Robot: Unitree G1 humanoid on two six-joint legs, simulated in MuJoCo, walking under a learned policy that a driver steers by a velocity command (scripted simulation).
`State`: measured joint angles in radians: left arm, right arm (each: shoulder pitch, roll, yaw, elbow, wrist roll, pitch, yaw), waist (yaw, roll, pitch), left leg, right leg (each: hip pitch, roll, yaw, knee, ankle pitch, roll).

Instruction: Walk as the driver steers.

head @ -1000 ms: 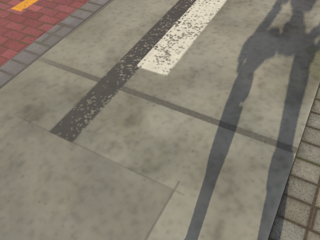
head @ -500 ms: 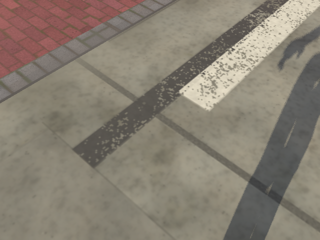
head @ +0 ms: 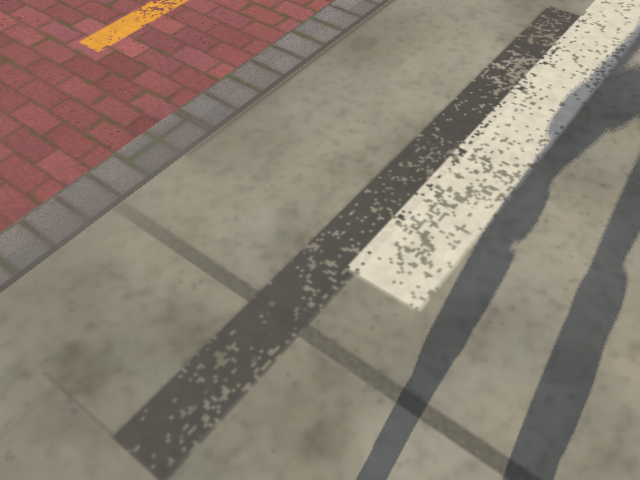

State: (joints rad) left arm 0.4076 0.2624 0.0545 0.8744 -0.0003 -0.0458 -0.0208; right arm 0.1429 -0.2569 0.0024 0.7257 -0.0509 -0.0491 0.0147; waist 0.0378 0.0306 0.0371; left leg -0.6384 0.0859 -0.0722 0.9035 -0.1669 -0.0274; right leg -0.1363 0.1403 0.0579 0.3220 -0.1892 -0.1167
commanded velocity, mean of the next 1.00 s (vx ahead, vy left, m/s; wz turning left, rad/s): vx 0.22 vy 0.00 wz -0.57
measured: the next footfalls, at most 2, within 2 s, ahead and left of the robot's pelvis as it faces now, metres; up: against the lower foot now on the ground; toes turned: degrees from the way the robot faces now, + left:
left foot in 0.20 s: +0.30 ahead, +0.13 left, +0.00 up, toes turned -10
right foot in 0.68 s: +0.34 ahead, -0.11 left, +0.00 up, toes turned -26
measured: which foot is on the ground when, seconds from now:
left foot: up 0.00-0.18, down 0.20-0.66, up 0.68-1.00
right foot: down 0.00-0.22, up 0.24-0.66, down 0.68-1.00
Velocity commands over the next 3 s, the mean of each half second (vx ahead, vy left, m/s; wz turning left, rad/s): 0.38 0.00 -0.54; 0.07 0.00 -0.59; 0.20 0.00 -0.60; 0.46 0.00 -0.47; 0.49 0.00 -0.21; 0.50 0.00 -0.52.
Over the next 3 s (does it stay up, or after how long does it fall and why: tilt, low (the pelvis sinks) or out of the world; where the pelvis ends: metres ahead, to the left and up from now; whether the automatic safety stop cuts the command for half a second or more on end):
stays up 0.54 -0.82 0.00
